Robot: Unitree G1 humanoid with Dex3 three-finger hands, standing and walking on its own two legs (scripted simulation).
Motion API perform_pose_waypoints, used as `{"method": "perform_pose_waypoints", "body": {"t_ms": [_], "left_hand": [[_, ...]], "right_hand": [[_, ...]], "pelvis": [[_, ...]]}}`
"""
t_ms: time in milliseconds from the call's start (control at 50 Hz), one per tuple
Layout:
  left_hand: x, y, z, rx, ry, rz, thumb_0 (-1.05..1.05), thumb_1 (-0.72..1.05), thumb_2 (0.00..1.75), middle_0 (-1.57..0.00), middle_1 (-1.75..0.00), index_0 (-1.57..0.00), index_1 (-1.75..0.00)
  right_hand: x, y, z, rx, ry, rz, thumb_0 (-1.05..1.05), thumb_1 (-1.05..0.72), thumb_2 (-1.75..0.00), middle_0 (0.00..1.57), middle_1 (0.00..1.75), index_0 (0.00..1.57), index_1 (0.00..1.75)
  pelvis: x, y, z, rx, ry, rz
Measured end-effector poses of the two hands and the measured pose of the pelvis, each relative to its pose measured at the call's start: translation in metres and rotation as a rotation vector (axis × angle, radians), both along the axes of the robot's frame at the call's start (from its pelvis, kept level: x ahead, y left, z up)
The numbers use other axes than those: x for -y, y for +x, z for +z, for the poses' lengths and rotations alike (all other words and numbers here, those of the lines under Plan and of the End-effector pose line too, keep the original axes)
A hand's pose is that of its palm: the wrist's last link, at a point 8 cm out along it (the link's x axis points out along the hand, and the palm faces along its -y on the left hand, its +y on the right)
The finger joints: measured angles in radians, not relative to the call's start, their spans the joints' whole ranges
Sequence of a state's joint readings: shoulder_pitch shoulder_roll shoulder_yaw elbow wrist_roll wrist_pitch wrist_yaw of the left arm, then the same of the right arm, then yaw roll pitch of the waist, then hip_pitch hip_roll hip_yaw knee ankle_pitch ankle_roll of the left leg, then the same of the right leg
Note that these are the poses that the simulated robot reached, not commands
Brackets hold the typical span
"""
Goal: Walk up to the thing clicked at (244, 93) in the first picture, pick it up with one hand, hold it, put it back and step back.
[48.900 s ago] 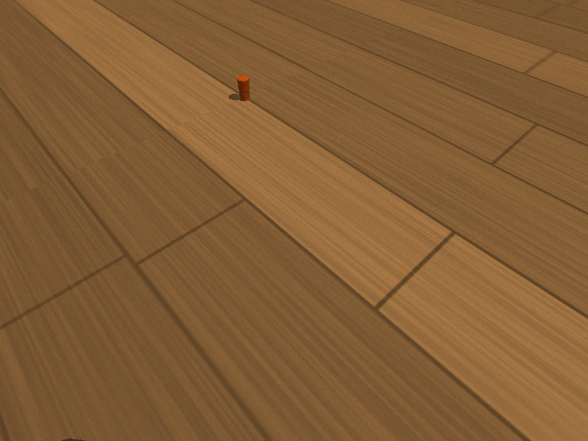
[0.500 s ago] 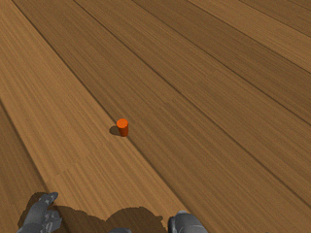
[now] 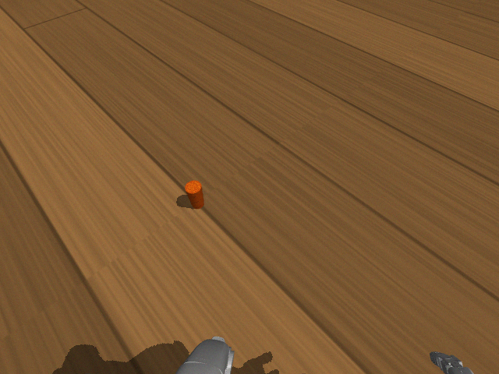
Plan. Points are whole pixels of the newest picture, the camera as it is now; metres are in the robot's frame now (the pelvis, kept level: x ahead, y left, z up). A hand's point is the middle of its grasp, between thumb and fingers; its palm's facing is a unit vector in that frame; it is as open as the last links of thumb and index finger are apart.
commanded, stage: step back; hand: left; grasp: from the side
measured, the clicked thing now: (195, 195) +0.91 +0.33 -0.69
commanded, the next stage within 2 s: stand in 1.30 s
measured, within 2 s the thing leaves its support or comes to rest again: neither
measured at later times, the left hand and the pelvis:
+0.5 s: hand out of the picture -0.06 +0.25 -0.15, palm faces +0.09 -0.94 -0.33, open 7.4 cm; pelvis -0.10 -0.02 +0.00, yaw +5 degrees
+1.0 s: hand out of the picture -0.04 +0.29 -0.15, palm faces +0.08 -0.93 -0.35, open 7.4 cm; pelvis -0.08 +0.01 +0.01, yaw +6 degrees
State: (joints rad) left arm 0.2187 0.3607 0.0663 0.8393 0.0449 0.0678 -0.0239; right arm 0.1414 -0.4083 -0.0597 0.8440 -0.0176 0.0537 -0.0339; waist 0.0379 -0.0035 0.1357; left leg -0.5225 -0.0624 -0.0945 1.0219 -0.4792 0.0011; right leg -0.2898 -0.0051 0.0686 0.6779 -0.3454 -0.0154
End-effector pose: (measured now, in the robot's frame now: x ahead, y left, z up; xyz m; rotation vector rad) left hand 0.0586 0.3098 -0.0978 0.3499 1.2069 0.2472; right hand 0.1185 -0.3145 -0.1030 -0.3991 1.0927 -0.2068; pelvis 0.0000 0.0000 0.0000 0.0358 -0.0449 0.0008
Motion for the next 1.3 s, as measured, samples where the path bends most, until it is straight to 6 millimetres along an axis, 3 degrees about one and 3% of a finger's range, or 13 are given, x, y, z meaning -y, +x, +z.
{"method": "perform_pose_waypoints", "body": {"t_ms": [120,220,300,420,600,760,860,960,1080,1300], "left_hand": [[-0.001,-0.024,0.01,0.055,0.028,0.019,0.01,0.9,0.9,-0.21,-0.3,-0.21,-0.3],[-0.01,-0.04,-0.004,0.145,0.014,0.04,0.01,0.9,0.9,-0.21,-0.3,-0.21,-0.3],[-0.005,-0.069,-0.014,0.118,-0.031,0.076,0.01,0.91,0.9,-0.21,-0.3,-0.21,-0.3],[0.008,-0.11,-0.016,0.053,-0.083,0.099,0.01,0.91,0.9,-0.21,-0.3,-0.21,-0.3],[0.026,-0.146,-0.01,0.03,-0.036,0.098,0.01,0.91,0.9,-0.21,-0.3,-0.21,-0.3],[0.005,-0.166,-0.003,0.005,-0.014,0.146,0.01,0.9,0.9,-0.21,-0.3,-0.21,-0.3],[-0.019,-0.153,-0.018,-0.028,-0.024,0.148,0.01,0.9,0.9,-0.21,-0.3,-0.21,-0.3],[-0.024,-0.123,-0.02,-0.038,-0.046,0.116,0.01,0.91,0.9,-0.21,-0.3,-0.2,-0.3],[-0.018,-0.087,-0.017,-0.003,-0.033,0.072,0.01,0.91,0.9,-0.21,-0.3,-0.2,-0.3],[-0.003,-0.041,-0.004,0.073,-0.037,0.051,0.01,0.91,0.9,-0.21,-0.3,-0.21,-0.3]], "right_hand": [[0.005,-0.061,-0.005,-0.091,-0.005,0.021,0.01,-0.91,-0.9,0.2,0.3,0.2,0.3],[-0.002,-0.107,-0.01,-0.179,-0.031,0.066,0.01,-0.91,-0.9,0.2,0.3,0.2,0.3],[-0.012,-0.131,0.001,-0.174,-0.019,0.065,0.01,-0.91,-0.9,0.2,0.3,0.2,0.3],[-0.012,-0.127,0.016,-0.091,-0.017,0.075,0.01,-0.9,-0.9,0.21,0.3,0.21,0.31],[0.007,-0.105,0.006,-0.017,0.023,0.086,0.01,-0.91,-0.9,0.2,0.3,0.2,0.3],[-0.003,-0.096,0.006,-0.056,0.026,0.123,0.01,-0.91,-0.9,0.2,0.3,0.2,0.3],[-0.022,-0.096,0.003,-0.073,0.007,0.098,0.01,-0.91,-0.9,0.2,0.3,0.2,0.3],[-0.038,-0.096,0.009,-0.078,0.017,0.083,0.01,-0.91,-0.9,0.2,0.3,0.2,0.3],[-0.034,-0.083,0.003,-0.073,0.028,0.053,0.01,-0.9,-0.9,0.21,0.3,0.21,0.31],[-0.031,-0.055,0.0,-0.05,0.059,0.039,0.01,-0.91,-0.9,0.2,0.3,0.2,0.3]], "pelvis": [[0.004,-0.036,0.003,-0.034,-0.01,0.051],[0.004,-0.067,-0.008,-0.029,-0.031,0.124],[0.003,-0.081,-0.001,-0.001,-0.013,0.114],[0.008,-0.093,0.009,0.002,-0.044,0.107],[0.025,-0.105,0.004,0.008,-0.068,0.095],[0.01,-0.098,0.007,0.003,-0.053,0.12],[-0.008,-0.089,0.001,0.003,-0.026,0.115],[-0.013,-0.079,0.006,-0.02,-0.038,0.103],[-0.01,-0.07,0.005,-0.028,-0.041,0.087],[-0.004,-0.053,0.009,-0.021,-0.037,0.084]]}}
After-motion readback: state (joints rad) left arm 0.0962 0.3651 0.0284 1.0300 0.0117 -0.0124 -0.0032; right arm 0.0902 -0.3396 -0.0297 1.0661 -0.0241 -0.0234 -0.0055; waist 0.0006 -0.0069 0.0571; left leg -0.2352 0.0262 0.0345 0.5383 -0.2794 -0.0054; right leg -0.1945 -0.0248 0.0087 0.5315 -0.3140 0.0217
